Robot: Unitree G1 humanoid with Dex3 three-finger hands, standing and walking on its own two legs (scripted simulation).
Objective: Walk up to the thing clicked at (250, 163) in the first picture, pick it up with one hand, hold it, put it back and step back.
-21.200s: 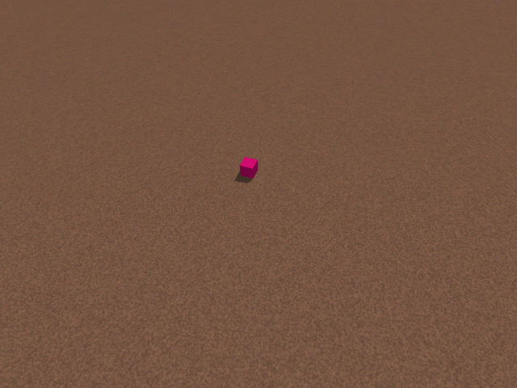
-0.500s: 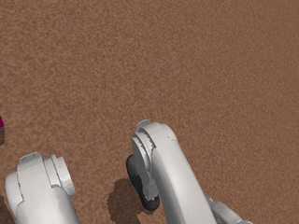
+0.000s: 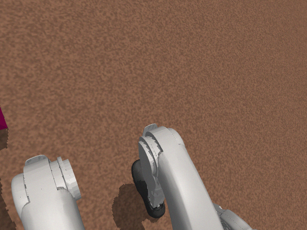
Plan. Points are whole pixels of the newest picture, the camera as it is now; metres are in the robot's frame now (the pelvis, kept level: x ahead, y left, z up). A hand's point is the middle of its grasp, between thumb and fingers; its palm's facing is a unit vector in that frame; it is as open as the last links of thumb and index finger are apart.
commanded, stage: settle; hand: left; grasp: from above
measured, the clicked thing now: out of the picture +0.43 +0.32 -0.26
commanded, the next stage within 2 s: lift in 0.64 s
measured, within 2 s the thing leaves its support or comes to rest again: leaves its support in 0.02 s
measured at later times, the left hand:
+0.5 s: hand out of the picture +0.41 +0.34 -0.14, palm faces -0.43 -0.15 -0.89, open 10.9 cm
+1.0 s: hand out of the picture +0.40 +0.34 -0.08, palm faces -0.43 -0.15 -0.89, open 10.9 cm
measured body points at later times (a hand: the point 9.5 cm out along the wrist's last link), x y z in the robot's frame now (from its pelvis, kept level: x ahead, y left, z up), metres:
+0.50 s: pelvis +0.00 -0.01 +0.02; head +0.22 +0.08 +0.41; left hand +0.43 +0.34 -0.09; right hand +0.11 -0.26 -0.08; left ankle +0.06 +0.13 -0.27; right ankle +0.11 -0.13 -0.27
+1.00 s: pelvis +0.00 -0.01 +0.06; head +0.20 +0.07 +0.45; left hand +0.42 +0.34 -0.02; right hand +0.08 -0.27 -0.05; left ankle +0.06 +0.13 -0.27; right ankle +0.11 -0.13 -0.27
